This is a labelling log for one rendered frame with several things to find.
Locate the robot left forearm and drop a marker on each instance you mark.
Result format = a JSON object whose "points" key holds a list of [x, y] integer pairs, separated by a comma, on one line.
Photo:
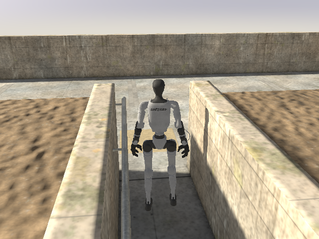
{"points": [[136, 135]]}

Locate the robot right hand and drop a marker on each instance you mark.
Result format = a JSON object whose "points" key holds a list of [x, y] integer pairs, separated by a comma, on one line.
{"points": [[186, 150]]}

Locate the right robot upper arm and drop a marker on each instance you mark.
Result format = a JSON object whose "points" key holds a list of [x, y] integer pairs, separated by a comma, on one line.
{"points": [[176, 112]]}

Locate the robot right forearm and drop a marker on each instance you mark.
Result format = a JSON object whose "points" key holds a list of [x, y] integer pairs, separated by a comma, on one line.
{"points": [[182, 135]]}

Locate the right robot thigh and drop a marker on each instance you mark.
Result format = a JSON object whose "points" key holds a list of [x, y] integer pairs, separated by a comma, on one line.
{"points": [[171, 153]]}

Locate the robot left hand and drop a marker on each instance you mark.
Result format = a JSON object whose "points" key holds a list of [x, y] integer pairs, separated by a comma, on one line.
{"points": [[133, 149]]}

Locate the left robot upper arm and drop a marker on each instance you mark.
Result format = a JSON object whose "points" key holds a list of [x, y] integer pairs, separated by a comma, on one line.
{"points": [[141, 114]]}

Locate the robot right foot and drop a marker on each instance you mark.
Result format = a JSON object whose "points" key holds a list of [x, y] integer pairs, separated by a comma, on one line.
{"points": [[172, 201]]}

